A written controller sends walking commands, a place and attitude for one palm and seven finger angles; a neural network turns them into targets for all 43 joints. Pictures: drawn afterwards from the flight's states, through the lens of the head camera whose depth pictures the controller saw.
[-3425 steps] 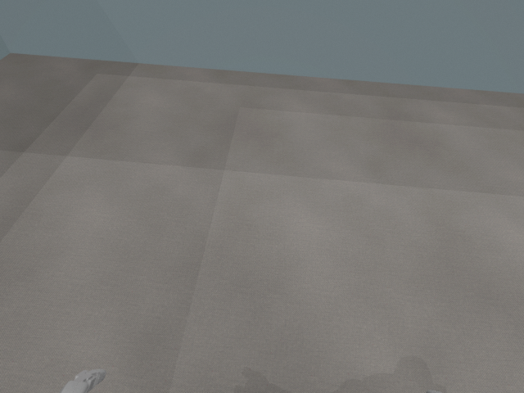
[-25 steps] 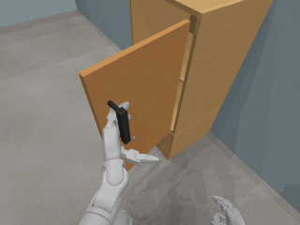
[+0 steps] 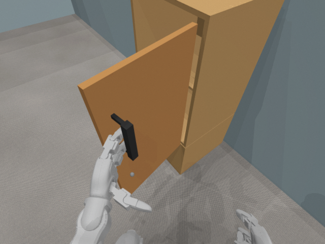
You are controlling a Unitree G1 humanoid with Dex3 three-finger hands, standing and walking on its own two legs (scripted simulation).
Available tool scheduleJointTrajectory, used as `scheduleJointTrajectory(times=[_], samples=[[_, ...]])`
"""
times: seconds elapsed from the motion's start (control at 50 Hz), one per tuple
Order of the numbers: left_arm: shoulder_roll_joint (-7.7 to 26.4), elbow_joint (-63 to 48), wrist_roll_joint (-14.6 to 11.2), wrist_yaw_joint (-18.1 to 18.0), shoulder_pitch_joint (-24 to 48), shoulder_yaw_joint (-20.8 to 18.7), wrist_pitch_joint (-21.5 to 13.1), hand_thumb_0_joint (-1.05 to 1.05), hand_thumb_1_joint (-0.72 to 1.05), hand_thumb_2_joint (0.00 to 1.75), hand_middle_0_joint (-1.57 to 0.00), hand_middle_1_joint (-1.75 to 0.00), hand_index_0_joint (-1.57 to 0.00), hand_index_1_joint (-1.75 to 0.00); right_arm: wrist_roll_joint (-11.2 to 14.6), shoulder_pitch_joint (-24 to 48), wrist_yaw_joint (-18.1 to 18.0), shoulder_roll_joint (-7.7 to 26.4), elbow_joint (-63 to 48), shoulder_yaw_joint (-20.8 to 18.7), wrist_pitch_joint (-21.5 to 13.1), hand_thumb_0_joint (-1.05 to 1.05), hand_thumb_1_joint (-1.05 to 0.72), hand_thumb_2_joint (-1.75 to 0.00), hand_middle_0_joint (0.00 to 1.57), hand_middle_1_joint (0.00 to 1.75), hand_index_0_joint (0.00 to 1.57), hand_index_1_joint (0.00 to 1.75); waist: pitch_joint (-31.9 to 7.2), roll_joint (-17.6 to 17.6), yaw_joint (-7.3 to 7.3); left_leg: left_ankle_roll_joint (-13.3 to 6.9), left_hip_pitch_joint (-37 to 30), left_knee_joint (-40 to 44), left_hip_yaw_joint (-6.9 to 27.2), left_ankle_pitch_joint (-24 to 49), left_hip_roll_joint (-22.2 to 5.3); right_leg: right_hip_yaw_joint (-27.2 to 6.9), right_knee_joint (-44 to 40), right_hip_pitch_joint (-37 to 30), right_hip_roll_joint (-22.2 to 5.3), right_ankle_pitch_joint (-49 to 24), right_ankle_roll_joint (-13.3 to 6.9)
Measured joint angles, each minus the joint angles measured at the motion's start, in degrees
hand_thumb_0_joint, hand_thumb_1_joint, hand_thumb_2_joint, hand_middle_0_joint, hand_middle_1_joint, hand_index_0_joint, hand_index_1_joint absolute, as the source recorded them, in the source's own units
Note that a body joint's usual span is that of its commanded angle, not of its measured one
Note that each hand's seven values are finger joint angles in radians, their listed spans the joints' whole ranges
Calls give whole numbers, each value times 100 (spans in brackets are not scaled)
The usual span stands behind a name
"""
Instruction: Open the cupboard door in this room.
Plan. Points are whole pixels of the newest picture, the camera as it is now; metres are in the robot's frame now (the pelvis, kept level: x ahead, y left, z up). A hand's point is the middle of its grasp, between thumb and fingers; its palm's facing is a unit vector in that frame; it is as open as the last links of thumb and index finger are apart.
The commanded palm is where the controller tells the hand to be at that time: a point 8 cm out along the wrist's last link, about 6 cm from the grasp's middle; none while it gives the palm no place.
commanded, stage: slide the hand sideways off the handle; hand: left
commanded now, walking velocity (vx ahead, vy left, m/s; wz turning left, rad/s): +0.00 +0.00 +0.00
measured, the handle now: (124, 137) +0.36 +0.11 +0.07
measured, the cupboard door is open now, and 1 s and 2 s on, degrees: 100 100 100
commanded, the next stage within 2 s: draw the hand back to the body in 0.62 s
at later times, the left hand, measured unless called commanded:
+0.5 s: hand (108, 196) +0.22 +0.12 +0.06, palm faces +0.01 -1.00 -0.04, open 16.3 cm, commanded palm +0.19 +0.19 +0.06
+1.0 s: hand (87, 193) +0.21 +0.16 +0.10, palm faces -0.01 -1.00 -0.05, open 16.3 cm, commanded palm +0.18 +0.22 +0.11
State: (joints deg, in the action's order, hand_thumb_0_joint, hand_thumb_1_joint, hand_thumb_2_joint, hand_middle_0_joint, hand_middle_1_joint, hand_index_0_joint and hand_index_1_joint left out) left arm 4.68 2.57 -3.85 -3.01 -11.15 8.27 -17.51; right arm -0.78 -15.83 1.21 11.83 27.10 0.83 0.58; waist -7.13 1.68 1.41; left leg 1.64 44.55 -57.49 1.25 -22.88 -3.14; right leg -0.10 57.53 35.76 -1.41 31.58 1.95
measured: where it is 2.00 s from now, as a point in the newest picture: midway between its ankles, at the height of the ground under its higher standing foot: outside the picture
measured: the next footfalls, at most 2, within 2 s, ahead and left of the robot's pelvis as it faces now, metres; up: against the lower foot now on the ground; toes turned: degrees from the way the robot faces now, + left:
none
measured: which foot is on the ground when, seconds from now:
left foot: down 0.00-1.00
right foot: down 0.00-1.00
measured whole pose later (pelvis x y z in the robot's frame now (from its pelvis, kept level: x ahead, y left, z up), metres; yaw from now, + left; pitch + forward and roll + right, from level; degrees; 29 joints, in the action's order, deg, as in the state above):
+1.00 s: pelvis +0.00 -0.01 +0.00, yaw +1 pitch +8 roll -2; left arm 13.5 -14.0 -15.8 10.6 -26.2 -6.4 -12.0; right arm 1.9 -17.0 -4.3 12.0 26.9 1.8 -5.2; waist -8.6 3.8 0.7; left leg 2.8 43.7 -58.2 3.6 -23.0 -3.9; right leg 1.9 57.6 34.0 -0.2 31.9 0.8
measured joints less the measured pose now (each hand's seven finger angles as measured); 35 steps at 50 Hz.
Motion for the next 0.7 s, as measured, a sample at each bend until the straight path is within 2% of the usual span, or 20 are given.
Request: scheduleJointTrajectory(times=[0.22, 0.34, 0.42, 0.56, 0.7], samples=[[195, -769, -208, 355, -716, -185, -86, -1, -50, 29, -15, -31, -14, -30, 14, 297, -173, -16, -129, 15, -198, 1, -91, -90, 20, 30, 20, 30, 4, 68, -106, 104, 155, -168, 163, -97, 6, 152, 208, 107, 18, 178, -98], [300, -951, -346, 677, -1095, -403, 39, -1, -50, 29, -15, -30, -15, -30, 31, 237, -233, -20, -219, 41, -191, 1, -91, -90, 20, 30, 20, 30, -76, 62, -115, 162, 118, -162, 197, -129, -16, 183, 256, 89, 44, 246, -160], [441, -975, -542, 874, -1323, -689, 52, -1, -50, 30, -15, -30, -15, -30, 41, 168, -299, 7, -215, 32, -201, 1, -91, -90, 20, 30, 20, 30, -96, 46, -111, 191, 113, -176, 233, -144, -43, 214, 291, 87, 78, 276, -203], [653, -1092, -961, 1328, -1662, -1234, -224, -1, -50, 30, -15, -30, -15, -30, 81, 61, -398, 117, -92, -63, -293, 1, -91, -90, 20, 30, 20, 30, -146, 69, -109, 217, 232, -306, 329, -173, -77, 292, 400, 170, 130, 315, -247], [708, -981, -1152, 1678, -1548, -1243, -203, -1, -50, 29, -15, -30, -15, -30, 120, 59, -505, 234, -12, -105, -461, 1, -91, -90, 20, 30, 20, 30, -131, 166, -107, 189, 460, -516, 380, -182, -75, 323, 577, 365, 143, 323, -231]])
